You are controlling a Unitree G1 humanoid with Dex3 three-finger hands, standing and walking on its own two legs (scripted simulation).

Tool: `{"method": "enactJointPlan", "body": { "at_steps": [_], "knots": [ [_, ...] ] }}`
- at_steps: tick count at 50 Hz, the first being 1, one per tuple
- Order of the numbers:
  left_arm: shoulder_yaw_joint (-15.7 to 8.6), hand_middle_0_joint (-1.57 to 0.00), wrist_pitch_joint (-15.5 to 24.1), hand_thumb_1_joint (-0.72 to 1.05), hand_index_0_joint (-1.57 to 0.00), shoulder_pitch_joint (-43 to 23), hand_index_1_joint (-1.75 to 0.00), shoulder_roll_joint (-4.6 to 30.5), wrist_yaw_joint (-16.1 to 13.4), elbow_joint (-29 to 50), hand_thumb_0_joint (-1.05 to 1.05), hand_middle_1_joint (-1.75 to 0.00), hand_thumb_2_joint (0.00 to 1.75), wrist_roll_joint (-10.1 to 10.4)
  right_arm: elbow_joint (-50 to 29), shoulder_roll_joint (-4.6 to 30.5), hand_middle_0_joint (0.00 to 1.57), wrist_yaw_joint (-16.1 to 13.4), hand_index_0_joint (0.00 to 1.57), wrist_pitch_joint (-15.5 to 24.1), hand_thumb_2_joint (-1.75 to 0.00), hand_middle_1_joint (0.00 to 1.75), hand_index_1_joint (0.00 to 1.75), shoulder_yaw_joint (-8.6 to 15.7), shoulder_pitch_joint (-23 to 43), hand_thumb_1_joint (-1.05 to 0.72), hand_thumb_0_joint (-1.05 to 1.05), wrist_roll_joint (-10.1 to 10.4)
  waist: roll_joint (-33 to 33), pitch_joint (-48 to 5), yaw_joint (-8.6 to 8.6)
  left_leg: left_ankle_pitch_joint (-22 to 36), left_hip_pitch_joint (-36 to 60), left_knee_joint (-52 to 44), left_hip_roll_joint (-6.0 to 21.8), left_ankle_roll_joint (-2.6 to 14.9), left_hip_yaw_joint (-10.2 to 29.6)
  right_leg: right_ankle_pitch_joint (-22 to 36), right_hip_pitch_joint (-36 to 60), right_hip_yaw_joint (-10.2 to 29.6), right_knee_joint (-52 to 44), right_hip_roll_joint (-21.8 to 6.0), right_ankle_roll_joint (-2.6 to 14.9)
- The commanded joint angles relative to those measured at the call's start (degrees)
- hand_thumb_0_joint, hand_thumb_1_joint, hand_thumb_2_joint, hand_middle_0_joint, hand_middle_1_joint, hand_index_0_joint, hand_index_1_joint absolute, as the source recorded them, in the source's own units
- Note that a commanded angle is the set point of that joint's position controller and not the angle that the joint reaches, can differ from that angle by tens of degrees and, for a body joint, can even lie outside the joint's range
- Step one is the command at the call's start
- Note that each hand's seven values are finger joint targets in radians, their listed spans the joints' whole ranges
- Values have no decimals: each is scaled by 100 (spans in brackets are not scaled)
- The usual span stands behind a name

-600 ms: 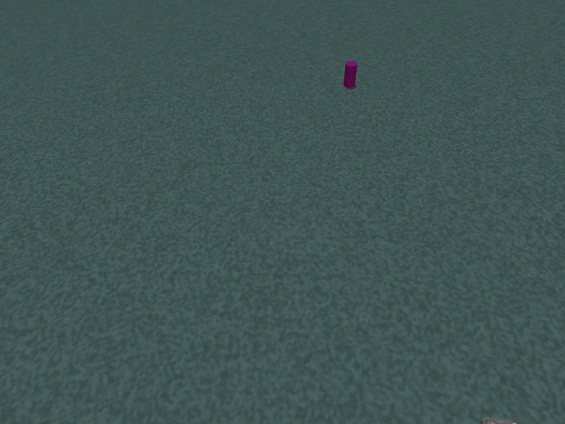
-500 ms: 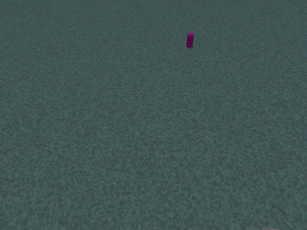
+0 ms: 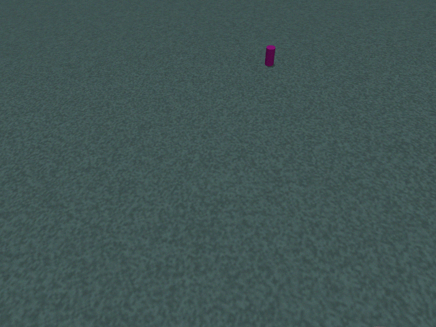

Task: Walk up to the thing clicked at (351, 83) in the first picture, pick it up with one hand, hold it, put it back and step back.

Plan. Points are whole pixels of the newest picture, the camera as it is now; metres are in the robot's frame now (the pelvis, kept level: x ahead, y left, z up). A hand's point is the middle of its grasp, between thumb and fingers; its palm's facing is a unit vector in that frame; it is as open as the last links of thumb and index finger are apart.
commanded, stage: stand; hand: left
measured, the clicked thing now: (269, 55) +2.20 -0.45 -0.71
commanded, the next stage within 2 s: walk up in 0.52 s
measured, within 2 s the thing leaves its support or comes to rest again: neither
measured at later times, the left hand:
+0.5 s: hand out of the picture +0.08 +0.25 -0.16, palm faces -0.03 -0.94 -0.35, open 7.3 cm
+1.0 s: hand (159, 281) +0.24 +0.17 -0.14, palm faces -0.08 -0.91 -0.40, open 7.3 cm
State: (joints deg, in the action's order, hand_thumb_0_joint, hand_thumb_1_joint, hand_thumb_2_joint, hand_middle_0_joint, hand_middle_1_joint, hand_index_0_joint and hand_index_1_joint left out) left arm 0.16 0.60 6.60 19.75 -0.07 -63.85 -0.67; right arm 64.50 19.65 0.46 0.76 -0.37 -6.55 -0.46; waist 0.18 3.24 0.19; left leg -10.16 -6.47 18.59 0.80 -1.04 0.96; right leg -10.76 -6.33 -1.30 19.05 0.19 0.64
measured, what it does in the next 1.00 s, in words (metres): walks ahead: right foot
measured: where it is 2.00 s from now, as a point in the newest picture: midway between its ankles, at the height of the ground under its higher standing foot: (277, 210)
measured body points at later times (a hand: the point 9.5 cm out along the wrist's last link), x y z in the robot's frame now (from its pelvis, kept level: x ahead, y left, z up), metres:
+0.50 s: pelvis +0.00 +0.00 +0.00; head +0.02 +0.00 +0.45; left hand +0.08 +0.30 -0.13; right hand +0.08 -0.30 -0.14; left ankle +0.00 +0.13 -0.75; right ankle +0.00 -0.11 -0.75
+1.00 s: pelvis +0.14 -0.11 -0.02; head +0.11 -0.13 +0.43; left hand +0.24 +0.22 -0.11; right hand +0.18 -0.46 -0.14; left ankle +0.11 +0.02 -0.68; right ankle +0.13 -0.23 -0.75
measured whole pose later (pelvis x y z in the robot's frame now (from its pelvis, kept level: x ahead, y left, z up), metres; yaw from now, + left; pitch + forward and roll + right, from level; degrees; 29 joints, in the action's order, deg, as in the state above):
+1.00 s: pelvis +0.14 -0.11 -0.02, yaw -10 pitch -3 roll -1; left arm -5.3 3.3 15.6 23.5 4.9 -55.7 -0.8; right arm 58.4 27.3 3.8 2.5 4.7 -11.0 -1.5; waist 5.1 -0.6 3.2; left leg -23.2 -21.3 64.2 4.9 1.5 -2.1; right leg -18.0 -14.3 -5.1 34.9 -0.8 1.2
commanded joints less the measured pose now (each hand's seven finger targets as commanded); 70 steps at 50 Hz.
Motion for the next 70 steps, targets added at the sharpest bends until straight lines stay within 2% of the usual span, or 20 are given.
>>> {"method": "enactJointPlan", "body": {
  "at_steps": [1,25,26,28,29,31,38,42,43,44,45,46,51,60,63,64,65,66,67,70],
  "knots": [
    [-203,-20,157,90,-20,-198,-30,1219,-50,308,0,-30,90,21,-335,1216,20,-92,20,106,-90,30,30,218,212,-90,0,9,10,-495,-10,775,81,-214,647,214,450,890,87,610,-340,-766,88],
    [-209,-20,146,90,-20,-229,-30,1254,-59,319,0,-30,90,20,-349,1212,20,-99,20,101,-90,30,30,226,214,-90,0,1,-75,-459,-21,864,112,-264,662,201,434,926,103,604,-333,-762,90],
    [-726,-20,187,90,-20,38,-30,1927,223,834,0,-30,90,-129,-805,2020,20,5,20,310,-90,30,30,716,-200,-90,0,-173,-208,-1304,-97,-2314,593,346,714,645,429,-2006,-452,903,207,-539,314],
    [-680,-20,101,90,-20,-757,-30,1610,419,1046,0,-30,90,-143,-723,2103,20,69,20,376,-90,30,30,852,-484,-90,0,-245,426,-301,-476,-3763,1109,-194,1097,891,1033,-2542,-2902,535,1119,-296,163],
    [-651,-20,107,90,-20,-1147,-30,1392,479,1246,0,-30,90,-172,-707,2245,20,61,20,416,-90,30,30,955,-839,-90,0,-216,1147,-103,-727,-3942,1310,-994,2063,1287,2027,-1719,-3655,181,2446,-213,107],
    [-699,-20,183,90,-20,-1239,-30,1585,526,1425,0,-30,90,-169,-932,2381,20,25,20,517,-90,30,30,1021,-494,-90,0,-190,560,248,-502,-3101,935,-1385,2872,1578,2523,-1453,-3806,938,3083,-775,103],
    [-803,-20,104,90,-20,53,-30,1550,831,1114,0,-30,90,-49,-1353,2189,20,170,20,574,-90,30,30,993,551,-90,0,-280,1030,-29,289,-2645,-629,-982,1565,952,-54,-728,-1333,-15,2117,-729,-64],
    [-963,-20,204,90,-20,1321,-30,1816,669,654,0,-30,90,-113,-1333,1891,20,192,20,448,-90,30,30,867,525,-90,0,-274,-481,-383,850,-2487,-1814,1581,921,738,-942,-329,797,-663,1384,-184,-7],
    [-1125,-20,266,90,-20,2131,-30,2202,529,478,0,-30,90,-144,-1385,1446,20,211,20,426,-90,30,30,690,372,-90,0,-266,-1954,-702,1287,-2114,-2701,3798,309,570,-1226,-1582,1629,83,794,-249,213],
    [-1186,-20,311,90,-20,2187,-30,2551,439,624,0,-30,90,-168,-1608,1019,20,262,20,423,-90,30,30,508,373,-90,0,-156,-2749,-314,1222,-2549,-4055,5085,-105,277,-785,-3563,1408,2523,-390,-1390,530],
    [-1113,-20,327,90,-20,1598,-30,2723,444,924,0,-30,90,-42,-1686,1577,20,259,20,413,-90,30,30,639,405,-90,0,-111,-1659,-75,867,-2016,-3783,5233,151,162,-176,-4629,568,4383,-1661,-2275,1038],
    [-1104,-20,358,90,-20,1036,-30,2875,432,1117,0,-30,90,41,-1619,1926,20,250,20,443,-90,30,30,726,453,-90,0,-127,-1104,313,613,-1691,-3766,5204,523,159,19,-4472,169,4663,-1705,-2516,1364],
    [-875,-20,527,90,-20,501,-30,2180,325,1271,0,-30,90,99,-1321,1827,20,418,20,414,-90,30,30,727,-152,-90,0,-13,-705,348,80,-576,-2780,4000,897,249,213,-2332,-508,2017,-1123,-1558,951],
    [-782,-20,609,90,-20,664,-30,2164,371,1425,0,-30,90,47,-1846,1511,20,535,20,413,-90,30,30,774,670,-90,0,-68,-181,141,265,810,-1418,1540,609,38,-513,-886,-851,695,-917,-1144,975],
    [-751,-20,546,90,-20,693,-30,2080,332,1455,0,-30,90,54,-1476,1627,20,414,20,461,-90,30,30,912,-710,-90,0,-103,368,-725,-338,442,361,1010,216,233,-817,1325,-641,253,1190,-915,746],
    [-647,-20,518,90,-20,939,-30,1800,297,1489,0,-30,90,40,-1207,1939,20,325,20,499,-90,30,30,1060,-1788,-90,0,-201,1014,-1321,-791,-162,1756,996,296,505,-549,1306,-1364,78,2927,-604,513],
    [-473,-20,485,90,-20,1356,-30,1306,269,1486,0,-30,90,70,-1172,2211,20,233,20,541,-90,30,30,1187,-2318,-90,0,-288,1969,-1595,-905,-1469,2803,656,1245,697,906,-881,-2695,89,4268,-33,337],
    [-440,-20,483,90,-20,1546,-30,1348,233,1545,0,-30,90,156,-1403,2536,20,197,20,580,-90,30,30,1228,-2055,-90,0,-200,1888,-1685,-707,-2345,3030,-265,2506,1175,3489,-1889,-3698,403,5078,549,257],
    [-501,-20,470,90,-20,1422,-30,1832,162,1465,0,-30,90,112,-1549,2624,20,208,20,567,-90,30,30,1286,-1494,-90,0,-41,1473,-1610,-533,-2774,2476,-599,2905,1726,4099,-1628,-3774,913,5549,75,396],
    [-553,-20,555,90,-20,797,-30,1846,264,1350,0,-30,90,186,-1739,1943,20,156,20,601,-90,30,30,965,-854,-90,0,13,406,-521,-312,-620,646,-455,1824,1103,1230,-635,-3080,971,4887,-475,207]
  ]
}}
